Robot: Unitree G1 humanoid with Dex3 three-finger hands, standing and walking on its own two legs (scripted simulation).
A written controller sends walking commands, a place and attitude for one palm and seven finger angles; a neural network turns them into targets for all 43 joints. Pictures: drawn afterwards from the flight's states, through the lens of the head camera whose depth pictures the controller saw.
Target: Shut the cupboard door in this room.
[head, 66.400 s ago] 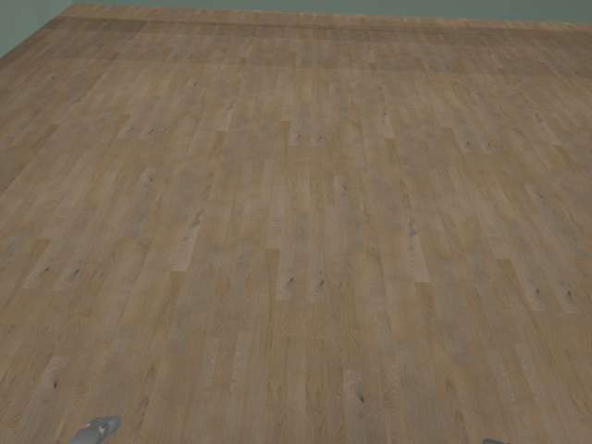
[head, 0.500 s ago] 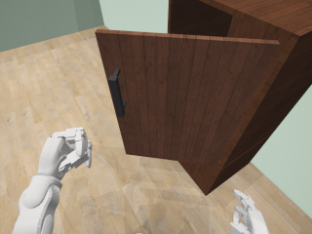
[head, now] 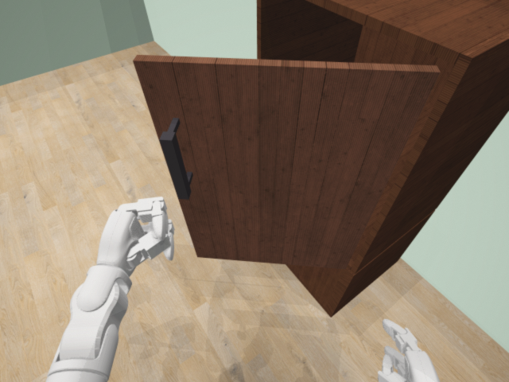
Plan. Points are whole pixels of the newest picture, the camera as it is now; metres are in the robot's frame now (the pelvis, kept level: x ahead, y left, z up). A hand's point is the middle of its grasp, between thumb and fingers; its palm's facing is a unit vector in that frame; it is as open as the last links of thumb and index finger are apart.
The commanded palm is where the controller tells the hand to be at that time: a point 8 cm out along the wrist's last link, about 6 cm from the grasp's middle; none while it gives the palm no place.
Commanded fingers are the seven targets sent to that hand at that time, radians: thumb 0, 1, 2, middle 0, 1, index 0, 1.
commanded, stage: bring the fist close to the handle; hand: left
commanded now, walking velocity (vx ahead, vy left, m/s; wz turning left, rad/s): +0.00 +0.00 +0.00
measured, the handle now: (179, 160) +0.46 +0.16 +0.09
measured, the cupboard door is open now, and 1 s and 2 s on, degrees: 49 49 37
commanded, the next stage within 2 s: push the door shut along its arc in 0.66 s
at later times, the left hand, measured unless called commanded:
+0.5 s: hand (185, 200) +0.36 +0.13 +0.10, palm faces -0.05 -1.00 -0.02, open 3.1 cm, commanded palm +0.33 +0.18 +0.09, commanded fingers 0.00 0.90 0.90 -1.30 -1.50 -1.30 -1.50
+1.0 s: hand (200, 195) +0.38 +0.11 +0.08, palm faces -0.11 -0.99 -0.03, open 3.1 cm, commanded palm +0.37 +0.17 +0.09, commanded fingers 0.00 0.90 0.90 -1.30 -1.50 -1.30 -1.50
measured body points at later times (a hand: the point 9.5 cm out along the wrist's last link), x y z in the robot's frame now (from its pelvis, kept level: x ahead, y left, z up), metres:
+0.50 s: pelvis +0.00 +0.00 +0.00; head +0.03 -0.01 +0.45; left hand +0.36 +0.19 +0.10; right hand +0.13 -0.24 -0.10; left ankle +0.01 +0.08 -0.71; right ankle +0.00 -0.08 -0.71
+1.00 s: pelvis -0.01 +0.00 +0.00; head +0.03 -0.01 +0.45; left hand +0.38 +0.17 +0.09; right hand +0.13 -0.24 -0.10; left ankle +0.01 +0.08 -0.71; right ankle +0.00 -0.08 -0.71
